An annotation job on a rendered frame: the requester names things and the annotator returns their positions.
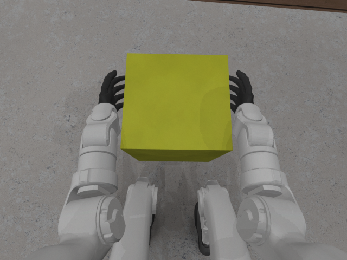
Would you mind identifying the robot left hand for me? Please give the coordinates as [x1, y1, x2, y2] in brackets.
[98, 70, 125, 111]

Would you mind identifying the right robot foot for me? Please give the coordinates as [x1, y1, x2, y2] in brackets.
[194, 202, 210, 256]

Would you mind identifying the robot right hand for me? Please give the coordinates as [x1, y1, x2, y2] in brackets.
[229, 70, 254, 113]

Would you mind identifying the robot right forearm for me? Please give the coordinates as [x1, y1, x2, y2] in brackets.
[232, 103, 300, 208]

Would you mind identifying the robot left forearm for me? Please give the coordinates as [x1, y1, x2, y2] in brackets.
[58, 103, 121, 234]

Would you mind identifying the carton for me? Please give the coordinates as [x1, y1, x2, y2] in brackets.
[120, 53, 233, 162]

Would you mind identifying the robot right upper arm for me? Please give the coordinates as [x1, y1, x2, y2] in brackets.
[236, 194, 347, 260]

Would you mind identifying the robot left thigh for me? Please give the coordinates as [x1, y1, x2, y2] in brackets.
[109, 181, 158, 260]

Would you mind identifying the robot left upper arm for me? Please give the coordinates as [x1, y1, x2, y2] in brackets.
[24, 195, 126, 260]

